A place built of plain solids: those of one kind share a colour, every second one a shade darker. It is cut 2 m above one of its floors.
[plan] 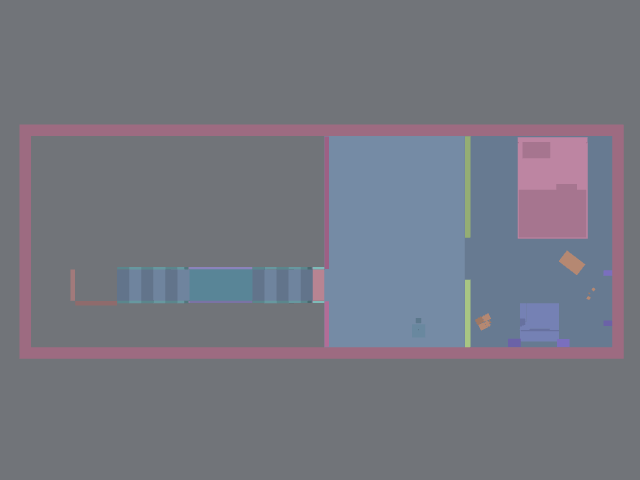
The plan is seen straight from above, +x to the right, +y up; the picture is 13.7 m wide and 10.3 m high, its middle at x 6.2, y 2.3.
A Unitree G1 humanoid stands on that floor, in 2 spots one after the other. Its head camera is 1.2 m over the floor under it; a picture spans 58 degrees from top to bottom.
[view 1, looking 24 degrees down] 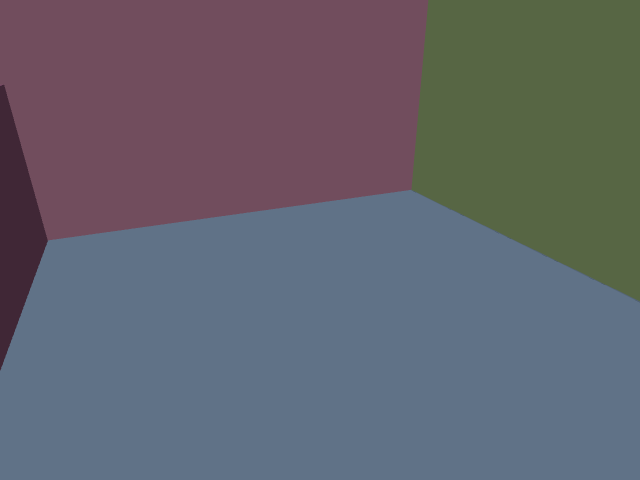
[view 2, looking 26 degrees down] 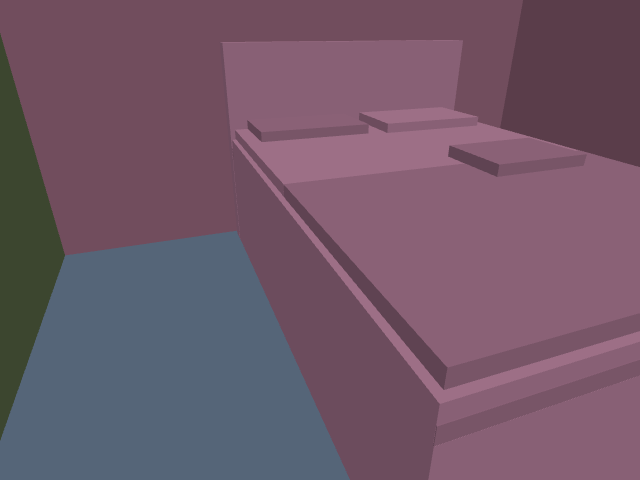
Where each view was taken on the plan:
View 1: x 7.04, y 1.33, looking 67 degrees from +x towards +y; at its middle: upper_floor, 2.95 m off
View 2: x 10.07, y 1.90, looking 70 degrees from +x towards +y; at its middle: bedstead_bedroom_bed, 1.29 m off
